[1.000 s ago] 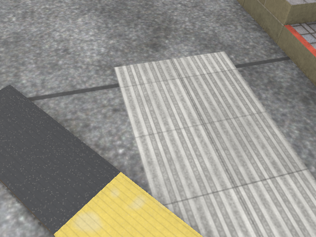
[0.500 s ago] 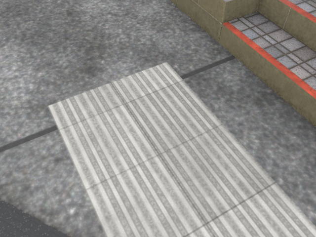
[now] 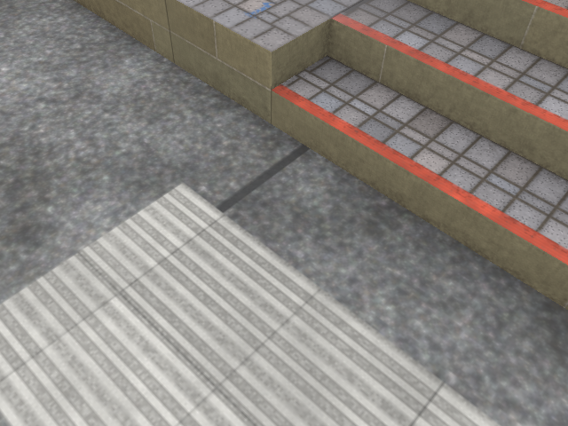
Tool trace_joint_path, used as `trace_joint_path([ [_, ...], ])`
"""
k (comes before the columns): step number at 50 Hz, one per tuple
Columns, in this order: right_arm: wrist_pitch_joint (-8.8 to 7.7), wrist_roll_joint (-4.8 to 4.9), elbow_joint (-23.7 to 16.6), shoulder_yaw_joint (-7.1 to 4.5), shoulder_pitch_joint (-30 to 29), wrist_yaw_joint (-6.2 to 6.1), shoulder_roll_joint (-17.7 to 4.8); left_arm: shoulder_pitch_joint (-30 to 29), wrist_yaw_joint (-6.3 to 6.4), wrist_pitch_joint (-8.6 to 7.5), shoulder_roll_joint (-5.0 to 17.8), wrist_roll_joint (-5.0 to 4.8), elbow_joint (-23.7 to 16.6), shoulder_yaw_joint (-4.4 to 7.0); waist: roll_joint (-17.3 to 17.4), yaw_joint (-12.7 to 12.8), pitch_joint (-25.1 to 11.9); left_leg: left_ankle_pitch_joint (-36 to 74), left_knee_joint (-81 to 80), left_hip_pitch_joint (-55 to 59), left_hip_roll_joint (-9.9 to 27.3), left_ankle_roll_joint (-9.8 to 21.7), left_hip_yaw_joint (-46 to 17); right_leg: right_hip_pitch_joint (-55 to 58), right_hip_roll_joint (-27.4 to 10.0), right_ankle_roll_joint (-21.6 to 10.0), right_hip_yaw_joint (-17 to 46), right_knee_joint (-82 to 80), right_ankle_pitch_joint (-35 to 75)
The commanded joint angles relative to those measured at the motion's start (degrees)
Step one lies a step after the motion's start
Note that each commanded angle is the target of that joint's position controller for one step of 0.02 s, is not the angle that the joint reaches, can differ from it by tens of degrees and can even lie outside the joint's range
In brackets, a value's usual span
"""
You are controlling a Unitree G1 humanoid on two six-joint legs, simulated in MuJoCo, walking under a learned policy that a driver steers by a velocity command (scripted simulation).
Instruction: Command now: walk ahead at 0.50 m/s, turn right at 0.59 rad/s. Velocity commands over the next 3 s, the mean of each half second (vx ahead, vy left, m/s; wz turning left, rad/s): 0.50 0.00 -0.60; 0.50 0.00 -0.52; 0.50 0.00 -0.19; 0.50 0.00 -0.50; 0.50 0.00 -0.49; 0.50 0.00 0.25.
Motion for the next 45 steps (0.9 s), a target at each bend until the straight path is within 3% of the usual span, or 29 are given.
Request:
trace_joint_path([
  [1,-0.04,-0.38,-1.22,-1.77,3.11,-0.45,-6.38,-6.58,-0.81,-0.98,3.83,-0.05,-7.21,1.17,8.9,-2.56,1.81,2.25,-14.55,13.23,16.18,8.19,-16.35,-17.76,-6.03,0.23,-0.19,-0.02,4.43],
  [5,-0.83,-0.27,0.76,-2.07,2.73,-0.99,-8.14,-8.7,-1.91,-1.52,2.68,0.07,-6.93,0.92,8.63,-1.86,2.2,9.03,-15.88,12.15,14.71,8.34,-6.66,-17.4,-6.22,0.83,-1.54,-11.48,18.55],
  [8,-0.31,0.37,2.16,-2.32,3.24,-1.23,-9.66,-13.68,-3.18,-2.52,1.11,0.43,-7.27,0.18,8.47,-3.39,1.8,9.76,-15.26,9.79,12.82,6.21,0.05,-9.41,-4.29,-0.03,-4.87,-25.64,30.85],
  [13,0.43,2.0,3.4,-3.09,5.02,-1.36,-12.2,-18.55,-4.77,-1.88,2.75,0.2,-9.14,0.55,6.11,-3.58,4.42,10.03,-13.58,17.51,16.4,4.74,3.02,-9.42,-5.05,-2.55,-4.14,-33.98,30.18],
  [15,0.79,2.09,3.37,-3.64,3.97,-1.51,-13.7,-15.85,-4.7,-1.56,3.82,0.49,-8.92,1.16,6.26,-1.29,3.38,20.78,-8.46,18.28,16.8,4.34,4.62,-4.48,-4.39,-4.28,-5.21,-34.67,25.15],
  [16,0.67,2.22,3.18,-3.74,3.0,-1.48,-13.78,-10.77,-4.31,-1.24,5.5,0.58,-7.76,2.19,5.78,1.62,0.81,26.59,-1.76,15.98,16.44,4.31,5.33,2.73,-4.1,-5.49,-5.16,-34.63,24.39],
  [17,0.33,2.71,2.66,-3.27,0.96,-1.29,-12.19,-2.5,-3.66,-0.75,7.42,1.05,-4.92,3.64,2.7,6.01,-2.57,29.38,9.78,10.99,13.78,3.62,7.3,14.24,-2.49,-6.99,-6.44,-37.88,28.24],
  [18,-0.28,2.8,1.21,-2.47,-0.52,-0.95,-9.64,4.23,-2.71,-0.32,9.85,1.98,-2.53,4.93,-6.42,9.88,-3.5,10.6,33.44,-0.57,5.46,1.01,9.97,26.36,-3.62,-10.54,-3.84,-41.87,34.31],
  [19,-1.23,-0.91,-1.52,-0.45,6.04,-0.21,-3.41,4.06,-2.1,-0.82,13.53,3.01,-3.71,3.95,-19.45,2.36,-6.61,-22.56,53.22,-22.53,1.28,-0.12,4.59,42.78,-13.44,-15.07,12.52,-32.38,57.61],
  [20,-1.76,-0.19,-2.41,-0.2,11.28,0.23,-7.97,5.21,-2.28,-1.65,13.84,2.19,-5.53,3.7,-14.86,2.97,-17.34,-24.22,58.2,-27.76,1.11,-1.32,-3.99,47.51,-20.64,-24.44,25.01,-36.97,48.22],
  [21,-1.79,1.86,-3.49,-0.68,6.84,0.22,-10.4,5.06,-2.31,-2.08,11.62,1.44,-5.07,3.92,-8.57,4.29,-15.98,-18.85,53.94,-31.37,3.31,-1.12,-6.43,44.54,-18.86,-23.08,27.94,-43.02,25.21],
  [22,-1.3,1.71,-4.15,-0.82,3.82,-0.32,-11.17,1.92,-2.34,-2.57,9.05,0.31,-5.0,3.06,-2.33,2.8,-11.47,-14.08,47.64,-32.31,5.98,-1.14,-6.55,39.3,-17.05,-19.62,27.45,-45.28,16.37],
  [23,-0.44,0.33,-3.51,-0.92,2.59,-0.93,-11.25,-2.59,-2.19,-2.49,7.14,0.1,-5.94,2.08,1.63,0.98,-7.47,-10.65,43.2,-29.0,7.57,-2.47,-6.66,30.32,-16.16,-17.98,25.54,-46.5,19.03],
  [24,0.27,-0.6,-3.72,-1.01,2.49,-1.1,-11.26,-4.7,-2.09,-2.45,7.84,0.47,-6.49,2.08,1.29,-0.58,-4.97,-10.28,39.68,-26.0,8.03,-3.66,-6.76,23.79,-16.01,-18.15,25.41,-47.38,23.27],
  [26,1.05,-1.26,-3.9,-0.77,1.8,-1.08,-10.29,-5.74,-1.4,-2.49,8.2,1.21,-6.04,2.15,1.04,-1.62,-3.23,-10.0,31.98,-20.78,8.38,-4.83,-5.98,15.56,-14.07,-17.07,21.1,-48.39,28.03],
  [28,1.16,-1.7,-4.69,0.44,-1.86,-0.93,-7.32,-5.37,-0.33,-2.42,9.33,1.03,-5.15,2.46,0.62,-0.55,-2.47,-3.0,23.28,-16.38,6.85,-5.32,-4.02,10.13,-10.16,-15.07,14.83,-48.16,30.94],
  [30,0.91,-1.55,-5.28,1.17,-5.51,-0.49,-5.81,-4.23,0.43,-1.98,9.59,0.58,-4.16,2.6,-0.09,1.05,-2.38,8.31,14.61,-11.22,4.21,-5.09,-2.9,6.93,-6.79,-12.52,11.14,-47.71,28.44],
  [32,0.7,-0.78,-6.08,1.18,-8.51,-0.11,-6.04,-1.87,0.6,-1.54,9.32,0.28,-2.96,2.55,-0.67,2.61,-1.95,13.99,8.96,-7.93,2.06,-4.81,-2.85,6.69,-6.01,-10.99,11.71,-46.85,23.5],
  [34,0.57,-0.16,-6.99,0.67,-9.73,0.02,-7.2,0.29,0.47,-1.39,8.75,-0.01,-1.91,2.44,-1.43,2.81,-1.19,12.89,5.34,-6.43,1.48,-3.98,-4.2,8.66,-6.78,-9.81,14.98,-44.94,17.88],
  [36,0.29,0.12,-7.0,-0.16,-7.95,0.0,-8.63,0.35,0.37,-1.4,8.49,0.07,-1.61,2.48,-3.03,1.23,-0.71,9.51,3.64,-3.53,1.58,-2.38,-4.83,10.34,-7.68,-8.48,18.28,-42.08,14.35],
  [38,-0.05,-0.33,-5.59,-1.35,-0.65,-0.51,-10.13,-0.21,0.22,-1.51,5.82,0.35,-1.94,1.75,-3.12,-2.88,-2.66,7.55,1.16,6.81,2.83,0.18,-4.75,8.62,-4.74,-5.67,17.23,-34.62,14.63],
  [39,-0.29,-1.13,-5.03,-2.3,7.06,-0.99,-13.18,0.18,0.01,-1.71,2.16,0.97,-2.61,0.5,3.1,-6.01,-8.39,3.75,-0.01,18.74,11.75,3.59,-13.31,3.1,-0.89,-3.19,12.26,-19.52,8.15],
  [40,1.91,-5.67,-2.85,-2.89,13.21,-1.22,-19.43,8.06,-0.64,-1.91,4.69,3.14,-4.31,1.27,22.1,-3.39,-15.85,-11.06,-6.6,30.74,25.71,9.71,-39.64,-10.04,8.84,-0.55,0.9,-2.76,-10.02],
  [41,3.05,-4.26,-3.6,-2.61,11.64,-0.95,-15.44,7.0,-0.6,-1.28,7.37,5.22,-1.99,1.58,16.1,-3.2,-11.4,-22.69,-10.8,27.05,26.31,10.39,-47.28,-16.47,3.89,-1.14,2.01,4.4,-10.11],
  [42,3.58,-3.39,-4.15,-1.42,8.94,-0.93,-11.41,2.48,-1.22,-1.19,7.33,4.91,-1.47,1.5,9.61,-3.62,-4.28,-25.24,-11.96,20.37,23.0,8.94,-39.07,-16.58,2.14,-1.22,2.46,5.45,-4.28],
  [43,3.79,-3.29,-3.93,-0.72,6.44,-0.78,-9.33,0.14,-1.89,-1.26,6.44,4.37,-1.41,1.22,7.34,-2.69,-0.89,-18.5,-12.49,15.05,20.11,7.58,-31.39,-14.26,0.69,-1.02,2.04,2.78,0.17],
  [45,3.36,-2.78,-1.97,-0.12,6.08,-0.77,-8.2,-0.92,-3.0,-0.81,4.71,4.38,-1.24,0.68,10.57,-1.47,0.88,-3.68,-13.5,9.96,15.82,6.75,-20.69,-9.36,-0.62,-0.28,1.77,-2.22,2.33],
])
Next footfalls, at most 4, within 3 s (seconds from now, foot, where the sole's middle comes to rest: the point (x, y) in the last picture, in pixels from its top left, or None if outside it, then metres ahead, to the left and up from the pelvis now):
0.36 right None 0.32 -0.16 -0.81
0.78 left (307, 378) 0.64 -0.05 -0.81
1.20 right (420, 374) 0.65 -0.33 -0.81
1.66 left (402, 270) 0.97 -0.33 -0.81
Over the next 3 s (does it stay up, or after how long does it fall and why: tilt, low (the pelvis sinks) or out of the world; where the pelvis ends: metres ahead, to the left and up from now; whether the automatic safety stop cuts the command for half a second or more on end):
stays up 1.08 -1.06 0.20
